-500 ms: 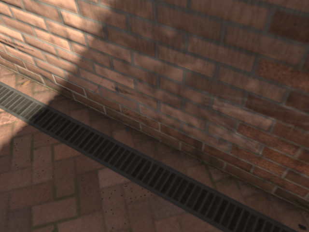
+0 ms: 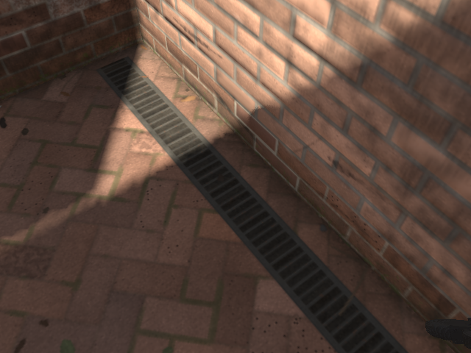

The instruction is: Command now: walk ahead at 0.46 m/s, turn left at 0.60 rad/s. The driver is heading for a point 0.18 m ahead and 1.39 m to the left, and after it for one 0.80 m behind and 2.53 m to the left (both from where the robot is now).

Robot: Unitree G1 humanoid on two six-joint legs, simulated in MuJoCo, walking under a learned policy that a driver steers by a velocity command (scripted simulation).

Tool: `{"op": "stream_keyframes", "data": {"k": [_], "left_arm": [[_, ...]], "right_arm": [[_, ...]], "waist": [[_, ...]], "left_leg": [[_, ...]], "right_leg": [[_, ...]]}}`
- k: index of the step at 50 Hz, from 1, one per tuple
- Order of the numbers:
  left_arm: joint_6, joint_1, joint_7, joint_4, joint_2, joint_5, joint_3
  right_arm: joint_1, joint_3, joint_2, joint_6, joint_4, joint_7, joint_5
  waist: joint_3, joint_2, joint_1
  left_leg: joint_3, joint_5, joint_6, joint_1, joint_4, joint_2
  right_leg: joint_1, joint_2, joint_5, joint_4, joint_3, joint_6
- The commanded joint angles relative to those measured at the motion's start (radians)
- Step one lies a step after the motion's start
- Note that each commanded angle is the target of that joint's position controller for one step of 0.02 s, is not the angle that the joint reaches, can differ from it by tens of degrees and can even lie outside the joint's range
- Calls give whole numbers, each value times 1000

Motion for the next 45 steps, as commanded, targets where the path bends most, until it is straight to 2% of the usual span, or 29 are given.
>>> {"op": "stream_keyframes", "data": {"k": [1, 2, 3, 4, 6, 7, 8, 12, 15, 16, 19, 20, 21, 22, 23, 24, 25, 26, 27, 28, 30, 32, 35, 37, 40, 42, 43, 44, 45], "left_arm": [[-79, -125, 5, -183, 139, -42, 14], [-75, -122, 16, -162, 132, -17, 12], [-62, -96, 20, -148, 140, -2, 19], [-46, -83, 13, -138, 143, 1, 23], [-26, -84, 2, -132, 121, 17, 19], [-20, -106, 0, -140, 118, 36, 17], [-20, -142, -2, -152, 106, 42, 13], [-34, -334, -20, -202, 58, 23, -11], [-47, -430, -38, -223, 73, 6, -14], [-52, -424, -35, -219, 93, 0, -10], [-64, -422, -32, -223, 127, 4, -1], [-69, -393, -28, -219, 143, 3, 5], [-74, -318, -21, -203, 162, 7, 17], [-82, -206, -19, -188, 189, 26, 27], [-79, -70, -14, -175, 254, 50, 46], [-63, -2, -32, -133, 231, 46, 49], [-52, -25, -35, -138, 151, 18, 33], [-43, -71, -31, -145, 117, 15, 26], [-39, -120, -23, -142, 115, 13, 24], [-40, -143, -18, -137, 100, 17, 19], [-45, -156, -20, -123, 122, 17, 28], [-51, -168, -22, -109, 142, 14, 35], [-43, -203, -16, -95, 176, 13, 46], [-34, -220, -10, -88, 179, 5, 43], [-28, -207, -6, -76, 196, -26, 45], [-18, -220, -2, -79, 218, -49, 52], [-11, -232, 1, -84, 218, -57, 52], [-13, -206, -2, -89, 200, -50, 46], [-14, -138, -7, -115, 109, 8, 13]], "right_arm": [[263, -70, -208, -36, 3, -16, -10], [208, -59, -172, -38, 1, -15, -8], [155, -49, -146, -35, -4, -15, -16], [124, -40, -125, -32, -7, -17, -22], [107, -40, -119, -40, 5, -26, -17], [109, -43, -124, -37, 13, -32, -9], [120, -45, -129, -35, 22, -39, -7], [180, -52, -149, -19, 62, -60, 3], [226, -55, -162, -16, 99, -65, 10], [237, -55, -161, -14, 108, -61, 12], [236, -57, -157, -7, 128, -57, 11], [233, -57, -156, -3, 133, -55, 8], [219, -52, -146, -1, 132, -53, 7], [194, -40, -128, 1, 108, -47, -2], [216, -25, -85, -4, 78, -45, -1], [290, -4, -39, -8, 67, -45, 8], [256, -21, -131, -4, 72, -49, 25], [183, -30, -161, 5, 60, -54, 21], [131, -30, -155, 10, 35, -56, 4], [106, -31, -139, 16, 21, -53, -5], [120, -17, -82, 28, 4, -45, -1], [90, -9, -58, 35, -21, -45, -2], [71, -6, -45, 35, -37, -39, -23], [44, -8, -35, 35, -42, -25, -24], [10, -22, -59, 44, -61, -4, -15], [64, -42, -96, 47, -58, 2, -27], [157, -59, -121, 45, -31, 3, -31], [260, -84, -165, 49, -2, -13, -29], [292, -101, -260, 54, -2, -42, -17]], "waist": [[-225, 140, -158], [-173, 66, -118], [-134, 87, -66], [-116, 108, -35], [-107, 99, -15], [-94, 88, -15], [-81, 77, -24], [-42, 67, -94], [-24, 70, -131], [-18, 76, -128], [-7, 98, -115], [-23, 108, -99], [-69, 109, -57], [-194, 88, -3], [-329, -34, 38], [-416, -286, 19], [-291, -180, 25], [-167, -102, 34], [-66, -52, 16], [-23, -44, 1], [3, -90, -28], [30, -109, -33], [8, -102, -48], [-12, -121, -46], [-43, -146, -50], [-82, -151, -95], [-123, -121, -147], [-170, -73, -190], [-213, 192, -154]], "left_leg": [[-694, -104, 253, 710, -481, 337], [-567, 15, 221, 574, -452, 285], [-460, 146, 205, 449, -448, 240], [-402, 210, 202, 372, -476, 207], [-343, 340, 218, 306, -504, 182], [-307, 379, 215, 294, -509, 162], [-292, 404, 213, 290, -510, 151], [-289, 317, 167, 324, -502, 120], [-366, 201, 154, 368, -494, 144], [-391, 172, 148, 390, -476, 145], [-461, 224, 142, 452, -412, 163], [-476, 291, 136, 468, -376, 157], [-465, 404, 118, 470, -300, 122], [-419, 490, 88, 431, -126, 76], [-314, 322, 20, 173, 180, -34], [-249, -366, -25, -82, 419, -118], [-245, -355, -31, -190, 505, -29], [-204, -271, -42, -211, 523, 12], [-173, -211, -48, -207, 482, 45], [-163, -165, -51, -182, 438, 73], [-121, -132, -54, -131, 372, 99], [-98, -89, -69, -140, 307, 106], [-56, 77, -89, -94, 165, 87], [-15, 219, -83, 10, 29, 62], [-8, 247, -60, 99, -86, 42], [18, 174, -19, 185, -141, 7], [40, 193, 9, 299, -209, -25], [38, 266, 39, 453, -261, -52], [-224, 727, 104, 666, -235, 139]], "right_leg": [[-703, 82, 105, 420, 109, -49], [-640, 40, 173, 336, 109, -58], [-543, 11, 215, 258, 117, -59], [-472, 7, 233, 222, 114, -60], [-411, 28, 249, 150, 86, -40], [-414, 42, 284, 95, 78, -27], [-423, 55, 324, 32, 71, -19], [-416, 116, 502, -314, 70, -15], [-374, 148, 559, -469, 85, -31], [-350, 149, 557, -492, 101, -34], [-298, 161, 463, -538, 107, -62], [-241, 170, 419, -552, 91, -79], [-117, 179, 422, -598, 69, -106], [86, 107, 458, -570, 111, -156], [423, -70, 404, -544, 345, -264], [599, -245, 291, -636, 685, -377], [517, -262, 146, -668, 662, -345], [399, -221, 166, -694, 541, -303], [280, -186, 250, -722, 446, -278], [197, -155, 321, -750, 376, -265], [104, -126, 335, -831, 280, -261], [61, -121, 473, -858, 185, -276], [49, -95, 790, -819, 22, -254], [16, -56, 821, -790, -76, -210], [56, -70, 801, -715, -108, -176], [90, -92, 924, -588, -113, -160], [75, -73, 958, -446, -134, -141], [3, -27, 885, -250, -158, -101], [-250, 53, 169, 85, -156, -45]]}}
Keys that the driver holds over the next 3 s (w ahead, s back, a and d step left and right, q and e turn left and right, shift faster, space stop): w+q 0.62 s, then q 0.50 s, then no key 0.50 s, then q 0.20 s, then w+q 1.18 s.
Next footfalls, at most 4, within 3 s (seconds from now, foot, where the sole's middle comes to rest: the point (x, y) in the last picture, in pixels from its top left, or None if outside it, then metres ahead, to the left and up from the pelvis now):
0.44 right None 0.41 -0.05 -0.74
0.90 left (149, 315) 0.51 0.30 -0.74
1.38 right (222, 281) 0.62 0.11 -0.74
1.64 left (148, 352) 0.41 0.28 -0.74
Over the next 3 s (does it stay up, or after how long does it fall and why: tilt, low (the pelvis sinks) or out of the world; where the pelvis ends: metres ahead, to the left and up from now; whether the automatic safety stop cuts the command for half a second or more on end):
stays up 0.60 0.67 0.04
